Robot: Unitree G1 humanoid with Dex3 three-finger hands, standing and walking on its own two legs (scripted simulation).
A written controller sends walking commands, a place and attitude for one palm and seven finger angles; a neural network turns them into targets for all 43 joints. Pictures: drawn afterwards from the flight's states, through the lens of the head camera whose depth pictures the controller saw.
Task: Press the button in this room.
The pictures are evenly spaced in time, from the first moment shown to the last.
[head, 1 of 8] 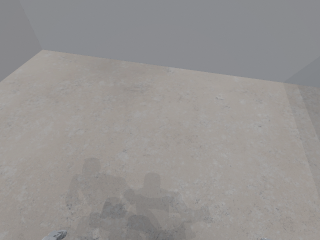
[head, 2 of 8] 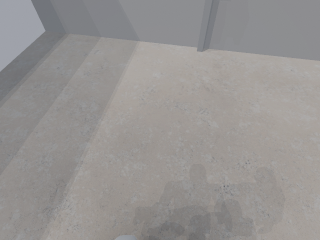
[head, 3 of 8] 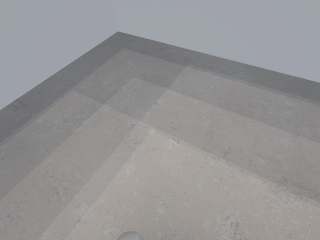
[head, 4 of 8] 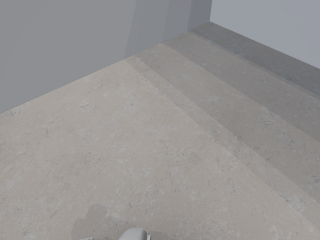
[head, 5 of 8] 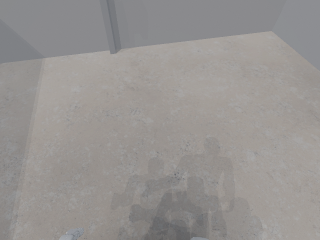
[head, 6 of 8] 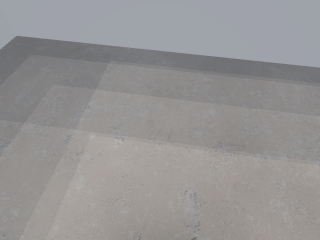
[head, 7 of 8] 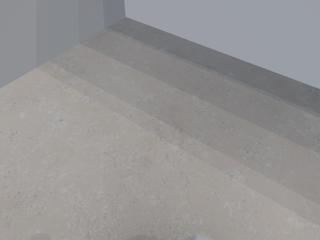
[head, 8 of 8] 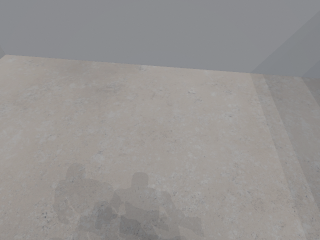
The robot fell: no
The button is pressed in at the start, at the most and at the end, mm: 0 0 0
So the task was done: no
